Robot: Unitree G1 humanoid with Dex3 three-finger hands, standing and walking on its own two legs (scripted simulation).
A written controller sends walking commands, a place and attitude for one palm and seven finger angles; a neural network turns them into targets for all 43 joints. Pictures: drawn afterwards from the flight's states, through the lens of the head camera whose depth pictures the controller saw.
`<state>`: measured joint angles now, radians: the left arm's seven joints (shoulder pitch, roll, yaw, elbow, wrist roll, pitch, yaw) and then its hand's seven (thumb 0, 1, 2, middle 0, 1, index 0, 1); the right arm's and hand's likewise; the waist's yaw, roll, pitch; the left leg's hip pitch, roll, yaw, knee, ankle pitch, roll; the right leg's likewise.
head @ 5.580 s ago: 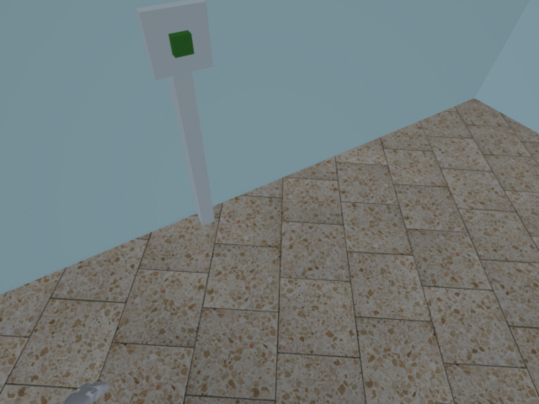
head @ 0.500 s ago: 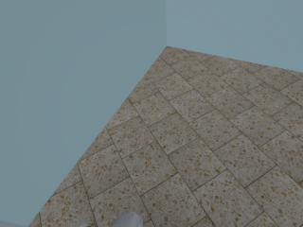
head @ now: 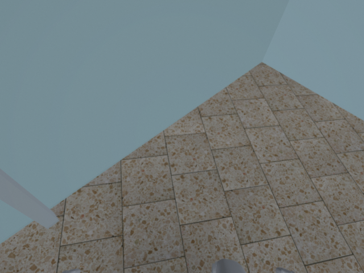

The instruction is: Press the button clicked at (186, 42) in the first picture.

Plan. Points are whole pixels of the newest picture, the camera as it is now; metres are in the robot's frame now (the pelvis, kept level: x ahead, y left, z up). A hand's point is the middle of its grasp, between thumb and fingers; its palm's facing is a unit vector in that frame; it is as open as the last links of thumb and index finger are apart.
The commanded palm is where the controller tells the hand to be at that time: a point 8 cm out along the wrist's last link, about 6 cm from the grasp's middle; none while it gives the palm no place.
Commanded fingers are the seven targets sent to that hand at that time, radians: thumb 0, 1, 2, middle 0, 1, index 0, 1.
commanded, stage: turn to face it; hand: left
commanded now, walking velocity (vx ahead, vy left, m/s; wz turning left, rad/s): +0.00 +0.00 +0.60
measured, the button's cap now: out of the picture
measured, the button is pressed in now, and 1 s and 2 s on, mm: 0 0 0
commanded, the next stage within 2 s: take the last steps up to it in 1.20 s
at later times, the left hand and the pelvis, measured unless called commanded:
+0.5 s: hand out of the picture +0.07 +0.16 -0.13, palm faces +0.27 -0.91 -0.31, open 7.4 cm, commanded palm none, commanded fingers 0.00 0.90 0.90 -0.20 -0.30 -0.20 -0.30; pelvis +0.00 -0.06 +0.00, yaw +18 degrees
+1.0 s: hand out of the picture -0.17 +0.16 -0.19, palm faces +0.61 -0.75 -0.26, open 7.4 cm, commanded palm none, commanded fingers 0.00 0.90 0.90 -0.20 -0.30 -0.20 -0.30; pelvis -0.05 -0.02 -0.01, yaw +35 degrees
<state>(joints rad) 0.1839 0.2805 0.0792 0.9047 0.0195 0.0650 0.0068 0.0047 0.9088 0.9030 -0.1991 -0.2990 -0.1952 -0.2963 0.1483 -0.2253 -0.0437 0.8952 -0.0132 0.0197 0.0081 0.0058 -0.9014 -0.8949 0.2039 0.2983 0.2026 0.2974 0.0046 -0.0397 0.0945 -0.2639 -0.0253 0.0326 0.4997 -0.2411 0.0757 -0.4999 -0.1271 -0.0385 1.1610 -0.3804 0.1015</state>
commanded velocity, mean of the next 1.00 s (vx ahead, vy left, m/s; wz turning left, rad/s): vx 0.00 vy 0.00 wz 0.53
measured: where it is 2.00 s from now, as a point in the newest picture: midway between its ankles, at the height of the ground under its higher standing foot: outside the picture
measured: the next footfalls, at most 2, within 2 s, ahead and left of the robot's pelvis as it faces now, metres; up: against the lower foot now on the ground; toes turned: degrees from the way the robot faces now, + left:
right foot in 0.40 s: +0.06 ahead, -0.15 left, +0.00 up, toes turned +14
left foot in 0.90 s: -0.07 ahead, +0.07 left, +0.00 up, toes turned +39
